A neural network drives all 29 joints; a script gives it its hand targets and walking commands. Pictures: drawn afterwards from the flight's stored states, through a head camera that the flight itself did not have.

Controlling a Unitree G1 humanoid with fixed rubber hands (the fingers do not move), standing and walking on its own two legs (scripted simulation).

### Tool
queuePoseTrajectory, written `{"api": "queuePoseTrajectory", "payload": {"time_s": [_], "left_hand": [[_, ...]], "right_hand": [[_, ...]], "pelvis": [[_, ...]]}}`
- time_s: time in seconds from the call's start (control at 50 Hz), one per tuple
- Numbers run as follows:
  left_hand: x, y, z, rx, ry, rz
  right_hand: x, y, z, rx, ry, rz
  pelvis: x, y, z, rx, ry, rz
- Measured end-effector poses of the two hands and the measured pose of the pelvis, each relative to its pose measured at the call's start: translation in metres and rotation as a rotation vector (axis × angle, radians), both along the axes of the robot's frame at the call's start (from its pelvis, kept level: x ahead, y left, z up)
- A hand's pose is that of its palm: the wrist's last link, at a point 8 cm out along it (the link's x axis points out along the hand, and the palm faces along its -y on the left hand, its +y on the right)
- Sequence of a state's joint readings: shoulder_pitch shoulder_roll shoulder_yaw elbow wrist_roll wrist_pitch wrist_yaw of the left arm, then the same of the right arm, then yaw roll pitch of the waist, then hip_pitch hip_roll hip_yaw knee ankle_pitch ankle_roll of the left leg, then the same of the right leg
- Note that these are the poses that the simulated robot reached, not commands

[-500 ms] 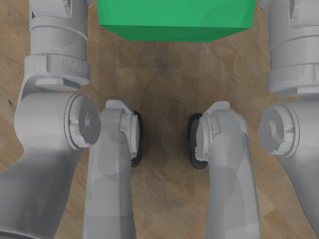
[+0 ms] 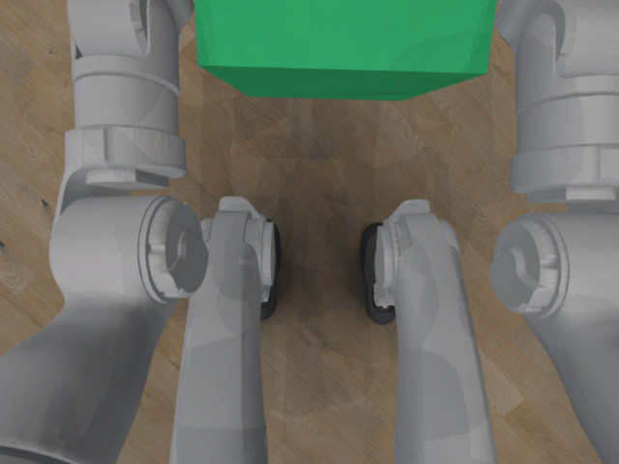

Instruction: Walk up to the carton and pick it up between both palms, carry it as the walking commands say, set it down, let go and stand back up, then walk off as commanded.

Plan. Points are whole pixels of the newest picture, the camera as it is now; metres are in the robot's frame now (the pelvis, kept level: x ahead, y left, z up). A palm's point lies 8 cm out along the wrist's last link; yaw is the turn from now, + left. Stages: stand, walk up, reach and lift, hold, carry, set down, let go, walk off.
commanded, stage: reach and lift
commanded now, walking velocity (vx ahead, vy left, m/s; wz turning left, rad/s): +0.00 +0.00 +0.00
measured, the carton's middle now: out of the picture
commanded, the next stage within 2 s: none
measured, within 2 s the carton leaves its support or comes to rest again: neither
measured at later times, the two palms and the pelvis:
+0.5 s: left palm out of the picture +0.55 +0.15 +0.00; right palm out of the picture +0.54 -0.15 +0.01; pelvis -0.01 +0.00 +0.05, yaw +0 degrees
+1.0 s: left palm out of the picture +0.52 +0.14 +0.07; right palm out of the picture +0.51 -0.16 +0.08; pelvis -0.01 +0.00 +0.11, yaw -1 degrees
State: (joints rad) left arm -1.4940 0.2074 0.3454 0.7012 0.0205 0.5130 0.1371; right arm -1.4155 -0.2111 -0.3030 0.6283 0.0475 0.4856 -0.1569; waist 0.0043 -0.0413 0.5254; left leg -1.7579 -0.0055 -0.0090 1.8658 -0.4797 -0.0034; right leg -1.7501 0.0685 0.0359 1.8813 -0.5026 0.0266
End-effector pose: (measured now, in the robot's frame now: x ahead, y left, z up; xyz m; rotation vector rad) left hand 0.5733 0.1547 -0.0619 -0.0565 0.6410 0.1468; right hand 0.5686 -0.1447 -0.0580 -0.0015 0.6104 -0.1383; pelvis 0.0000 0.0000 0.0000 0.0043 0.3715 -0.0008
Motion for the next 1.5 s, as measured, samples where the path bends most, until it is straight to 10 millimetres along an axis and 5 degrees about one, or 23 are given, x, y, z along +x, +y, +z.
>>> {"api": "queuePoseTrajectory", "payload": {"time_s": [1.5], "left_hand": [[-0.075,-0.014,0.211,0.018,0.002,-0.031]], "right_hand": [[-0.082,-0.014,0.209,0.012,0.007,-0.031]], "pelvis": [[0.0,0.003,0.168,-0.005,-0.269,-0.015]]}}
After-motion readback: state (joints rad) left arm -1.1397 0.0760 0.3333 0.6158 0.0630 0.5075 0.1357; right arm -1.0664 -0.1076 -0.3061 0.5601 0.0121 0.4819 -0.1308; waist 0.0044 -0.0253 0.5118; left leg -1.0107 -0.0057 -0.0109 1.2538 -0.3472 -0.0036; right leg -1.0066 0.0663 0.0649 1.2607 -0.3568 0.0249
